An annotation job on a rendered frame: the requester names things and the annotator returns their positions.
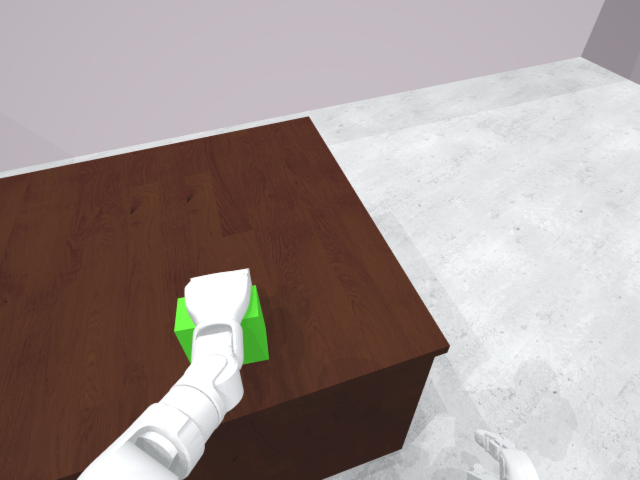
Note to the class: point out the left robot forearm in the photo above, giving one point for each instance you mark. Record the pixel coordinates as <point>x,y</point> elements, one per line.
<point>175,430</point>

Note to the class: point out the sponge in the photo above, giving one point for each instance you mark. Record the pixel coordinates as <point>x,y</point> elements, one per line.
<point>254,331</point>

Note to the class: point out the left robot hand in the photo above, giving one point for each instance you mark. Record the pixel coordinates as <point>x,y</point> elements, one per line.
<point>224,294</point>

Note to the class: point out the table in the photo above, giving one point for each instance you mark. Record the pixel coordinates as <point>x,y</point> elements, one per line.
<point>94,256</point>

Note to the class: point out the robot left upper arm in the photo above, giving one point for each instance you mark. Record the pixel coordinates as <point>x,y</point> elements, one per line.
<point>129,462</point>

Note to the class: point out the right robot hand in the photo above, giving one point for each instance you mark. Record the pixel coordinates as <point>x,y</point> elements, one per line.
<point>514,464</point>

